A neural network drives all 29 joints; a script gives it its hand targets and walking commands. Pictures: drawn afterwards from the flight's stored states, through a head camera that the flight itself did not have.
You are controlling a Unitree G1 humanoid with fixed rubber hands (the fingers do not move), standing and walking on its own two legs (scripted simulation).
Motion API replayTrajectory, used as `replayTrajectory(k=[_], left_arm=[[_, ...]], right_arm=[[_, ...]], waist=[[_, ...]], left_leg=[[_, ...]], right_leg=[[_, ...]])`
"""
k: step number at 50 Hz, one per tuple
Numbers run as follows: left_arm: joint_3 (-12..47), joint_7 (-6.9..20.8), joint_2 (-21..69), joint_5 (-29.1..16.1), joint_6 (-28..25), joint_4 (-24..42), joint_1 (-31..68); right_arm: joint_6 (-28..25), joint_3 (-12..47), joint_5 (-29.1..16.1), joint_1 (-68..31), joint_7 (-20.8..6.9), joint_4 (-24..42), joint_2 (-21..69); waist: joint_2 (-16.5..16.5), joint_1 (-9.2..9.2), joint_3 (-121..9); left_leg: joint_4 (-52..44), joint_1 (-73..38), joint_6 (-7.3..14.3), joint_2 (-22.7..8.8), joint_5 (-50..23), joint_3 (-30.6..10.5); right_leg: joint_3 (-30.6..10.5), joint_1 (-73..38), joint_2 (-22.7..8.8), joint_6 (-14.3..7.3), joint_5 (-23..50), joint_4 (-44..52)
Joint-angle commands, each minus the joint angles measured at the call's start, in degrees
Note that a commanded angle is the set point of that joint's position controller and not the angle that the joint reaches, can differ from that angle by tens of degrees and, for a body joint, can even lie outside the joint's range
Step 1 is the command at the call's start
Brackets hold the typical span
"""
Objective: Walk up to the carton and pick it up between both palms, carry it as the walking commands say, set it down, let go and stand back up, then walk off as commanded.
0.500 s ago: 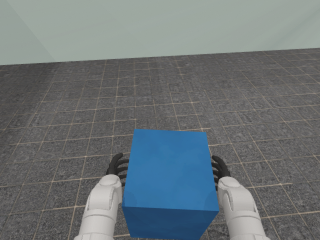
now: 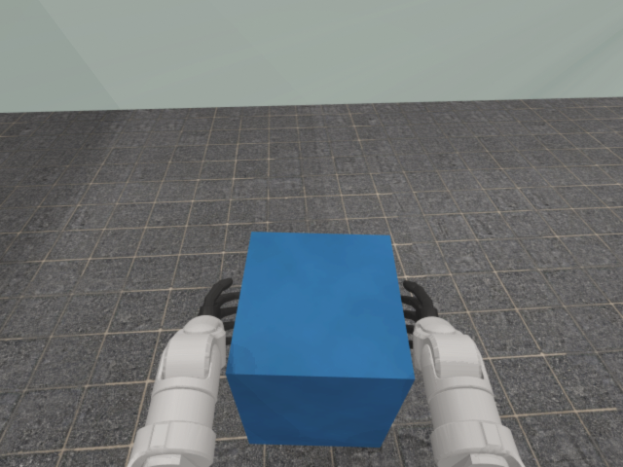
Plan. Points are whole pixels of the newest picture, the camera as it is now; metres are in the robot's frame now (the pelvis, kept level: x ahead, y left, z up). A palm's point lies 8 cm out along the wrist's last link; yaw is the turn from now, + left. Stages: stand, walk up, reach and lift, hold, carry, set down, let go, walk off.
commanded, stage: reach and lift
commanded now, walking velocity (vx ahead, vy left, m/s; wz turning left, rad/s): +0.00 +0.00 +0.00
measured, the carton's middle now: (317, 342) +0.31 +0.01 -0.02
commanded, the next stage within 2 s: hold in 0.64 s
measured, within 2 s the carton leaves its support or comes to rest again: neither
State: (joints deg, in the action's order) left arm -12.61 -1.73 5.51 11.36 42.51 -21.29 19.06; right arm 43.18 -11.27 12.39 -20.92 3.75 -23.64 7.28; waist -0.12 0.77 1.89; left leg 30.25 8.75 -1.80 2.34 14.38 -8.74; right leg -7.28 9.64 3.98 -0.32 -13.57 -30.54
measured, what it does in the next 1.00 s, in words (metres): stands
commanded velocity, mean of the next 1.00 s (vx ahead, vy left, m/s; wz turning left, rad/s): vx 0.00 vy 0.00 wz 0.00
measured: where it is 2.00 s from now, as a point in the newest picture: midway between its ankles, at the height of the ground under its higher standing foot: outside the picture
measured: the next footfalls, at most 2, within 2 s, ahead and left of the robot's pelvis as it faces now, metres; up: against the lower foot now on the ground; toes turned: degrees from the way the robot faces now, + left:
none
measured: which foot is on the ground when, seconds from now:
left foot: down 0.00-1.00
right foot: down 0.00-1.00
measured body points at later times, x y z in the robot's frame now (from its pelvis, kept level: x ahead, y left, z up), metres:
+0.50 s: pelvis +0.02 +0.02 +0.01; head -0.03 +0.02 +0.45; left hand +0.31 +0.16 +0.03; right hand +0.31 -0.14 +0.03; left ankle +0.03 +0.14 -0.73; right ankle +0.04 -0.12 -0.73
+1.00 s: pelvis +0.01 +0.01 +0.01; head -0.04 +0.00 +0.45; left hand +0.29 +0.16 +0.03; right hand +0.29 -0.14 +0.03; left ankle +0.03 +0.14 -0.73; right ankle +0.04 -0.11 -0.73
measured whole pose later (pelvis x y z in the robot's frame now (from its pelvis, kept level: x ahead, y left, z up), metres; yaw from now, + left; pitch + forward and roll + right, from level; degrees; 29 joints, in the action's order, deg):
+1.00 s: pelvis +0.01 +0.01 +0.01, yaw +0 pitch -7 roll +0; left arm -8.6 -2.6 7.7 11.1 44.2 -12.2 9.9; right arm 44.8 -8.9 11.3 -10.3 2.7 -13.2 7.7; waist -0.4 0.5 -0.8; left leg 26.5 6.0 -1.0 2.6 13.4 -8.6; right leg -7.4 6.7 3.1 0.0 -12.9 -26.9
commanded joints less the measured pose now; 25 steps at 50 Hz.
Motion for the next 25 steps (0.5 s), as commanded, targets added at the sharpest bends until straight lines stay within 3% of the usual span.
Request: replayTrajectory(k=[1,2,3,4,5,6,7,8,9,10,11,12,14,15,16,17,18,19,20,21,22,23,24,25], left_arm=[[39.3,15.94,58.68,-19.9,-4.93,14.45,53.99],[38.46,15.41,59.33,-19.99,-5.12,15.14,54.93],[35.46,15.48,61.03,-18.05,-3.71,7.16,48.48],[35.27,15.82,62.41,-17.05,-2.91,4.11,45.16],[34.18,15.69,63.06,-16.81,-3.25,5.1,41.67],[35.34,15.71,64.07,-17.58,-3.97,8.19,45.19],[35.44,15.29,64.85,-17.37,-3.7,8.64,45.29],[34.91,14.86,61.45,-17.14,-3.9,9.08,45.79],[35.97,14.95,62.49,-16.89,-2.95,8.76,43.14],[35.66,15.06,62.64,-17.59,-3.29,8.91,41.39],[38.09,14.69,62.24,-19.39,-3.69,14.18,44.56],[35.96,14.0,62.71,-17.62,-2.9,10.42,40.57],[38.05,13.79,62.55,-16.63,-2.87,12.97,38.77],[39.15,13.36,61.64,-17.68,-3.43,15.42,44.09],[38.6,13.3,63.28,-18.89,-4.07,14.57,42.36],[37.16,13.6,62.91,-17.17,-3.45,13.13,39.72],[36.37,13.88,61.04,-16.44,-3.02,10.34,41.15],[39.28,14.1,61.99,-18.0,-3.32,14.05,40.34],[38.99,13.88,61.69,-16.85,-2.98,13.95,38.61],[41.65,13.95,62.29,-18.91,-3.56,17.77,41.38],[42.4,13.77,61.57,-20.04,-4.07,19.95,41.29],[41.2,13.65,59.69,-17.97,-3.03,17.32,36.39],[41.6,13.55,62.1,-18.09,-2.74,15.69,33.21],[40.43,13.07,61.37,-17.37,-2.47,15.66,33.55]], right_arm=[[-5.13,35.76,-20.61,-46.61,-14.07,13.38,64.32],[-4.94,35.13,-20.18,-46.17,-14.45,12.64,63.75],[-3.96,33.69,-18.55,-46.06,-14.33,10.98,61.08],[-3.52,31.26,-16.92,-40.88,-14.62,6.77,59.87],[-3.92,33.22,-17.36,-42.39,-14.73,11.6,59.56],[-4.9,35.25,-19.79,-47.49,-15.19,16.35,61.07],[-4.64,34.77,-20.73,-48.99,-15.67,15.5,61.19],[-3.95,34.57,-19.41,-45.89,-15.88,12.07,60.33],[-3.1,33.49,-18.68,-41.15,-15.9,10.34,60.44],[-3.25,34.01,-18.04,-39.94,-16.04,11.57,59.28],[-3.63,35.62,-18.99,-38.82,-15.86,13.02,60.79],[-2.74,34.62,-18.18,-37.02,-16.05,10.68,60.21],[-3.71,34.37,-18.9,-37.7,-16.69,13.37,58.99],[-3.52,35.01,-18.48,-38.04,-17.19,11.69,59.99],[-4.26,38.88,-20.31,-41.83,-17.19,17.69,59.51],[-4.39,36.93,-19.48,-42.33,-17.18,17.02,60.11],[-3.93,35.56,-17.92,-41.29,-17.01,14.22,58.35],[-4.51,38.6,-19.69,-39.78,-16.6,19.11,58.92],[-3.91,37.7,-19.09,-38.49,-16.72,15.97,60.87],[-4.22,38.7,-20.32,-37.42,-16.71,18.02,61.2],[-4.58,40.75,-21.31,-38.68,-16.57,20.43,61.15],[-3.75,39.37,-20.44,-35.0,-16.27,18.19,59.19],[-4.43,39.87,-20.38,-36.66,-16.1,23.37,57.24],[-3.57,37.91,-19.11,-32.28,-16.18,18.03,57.78]], waist=[[-2.44,-0.84,-32.1],[-3.03,-1.41,-31.6],[-1.45,-1.59,-25.14],[-2.09,-2.5,-21.06],[0.34,-1.91,-22.48],[-2.23,-1.28,-25.56],[-2.86,0.09,-27.3],[0.83,-0.47,-21.99],[-0.24,-0.58,-20.62],[0.89,-1.45,-22.8],[0.74,-1.52,-27.38],[1.77,-0.7,-21.6],[-2.19,-1.03,-24.91],[-1.31,-0.92,-23.67],[1.47,-0.11,-23.86],[2.24,1.02,-22.2],[4.65,-0.3,-20.92],[0.92,-0.56,-24.23],[-0.25,-0.08,-25.68],[0.32,-0.78,-26.53],[0.57,-0.33,-30.27],[-1.07,-0.04,-26.07],[-1.16,-0.93,-27.68],[-2.2,-0.72,-24.43]], left_leg=[[-4.15,-3.67,0.74,3.34,-6.76,4.74],[-4.74,-3.31,0.8,2.88,-6.85,4.1],[-5.36,-2.24,0.84,2.68,-2.34,4.45],[-6.43,-1.02,0.41,2.87,-3.82,4.15],[-6.31,-1.49,0.85,2.94,-5.61,4.05],[-5.96,-2.43,0.87,2.98,-6.65,4.1],[-5.4,-3.57,0.7,3.34,-7.96,4.1],[-6.55,-3.69,1.17,2.33,-5.04,3.21],[-7.07,-2.77,0.96,2.83,-8.72,3.91],[-7.12,-3.86,0.82,2.26,-11.28,3.26],[-6.47,-4.23,0.64,2.8,-13.93,3.36],[-7.4,-4.9,0.96,1.79,-12.72,2.66],[-7.81,-5.8,0.24,2.75,-13.14,2.97],[-8.33,-5.01,0.22,2.22,-10.12,2.69],[-7.47,-5.35,1.02,1.8,-10.04,2.34],[-7.92,-3.52,1.01,2.22,-10.26,2.57],[-7.78,-3.11,1.27,2.32,-5.71,2.38],[-7.33,-4.23,0.99,3.11,-8.61,3.13],[-6.79,-6.61,1.07,3.03,-9.78,3.38],[-7.13,-5.44,1.17,2.99,-11.83,3.07],[-5.91,-7.63,0.9,3.13,-17.44,2.91],[-6.66,-7.1,0.54,3.3,-16.14,3.14],[-6.28,-7.61,0.47,2.95,-18.07,2.47],[-7.72,-5.14,0.08,2.71,-15.99,2.08]], right_leg=[[-0.41,-10.49,0.46,1.15,5.96,6.28],[0.36,-10.64,0.82,1.1,6.44,5.37],[0.69,-6.94,0.65,1.24,0.93,6.85],[1.66,-6.97,0.46,1.09,3.28,7.58],[1.77,-10.55,0.89,1.1,6.2,7.07],[1.67,-10.17,0.77,1.02,7.15,6.41],[1.54,-9.38,0.63,1.02,7.48,6.2],[2.16,-6.69,0.95,1.46,4.69,6.63],[2.07,-7.87,0.95,1.44,8.51,7.42],[2.68,-9.36,1.3,1.26,11.6,7.18],[2.0,-12.35,1.41,0.91,14.76,6.38],[2.02,-8.58,1.25,0.88,12.25,6.79],[2.48,-9.41,1.59,0.96,12.96,6.93],[2.68,-8.54,1.75,0.7,11.03,6.82],[2.24,-8.3,1.32,1.01,10.94,6.15],[2.16,-9.37,1.49,0.95,11.43,6.85],[2.2,-7.16,1.33,1.31,6.34,7.68],[1.83,-9.45,1.18,1.14,10.15,7.36],[1.47,-7.67,0.74,0.89,10.67,7.67],[1.66,-9.75,1.23,0.89,13.53,6.89],[1.25,-10.69,1.22,1.16,18.52,6.38],[1.68,-9.63,0.91,1.18,18.11,7.04],[1.75,-10.56,1.48,0.95,18.61,6.16],[2.14,-10.86,1.57,0.77,16.4,6.73]])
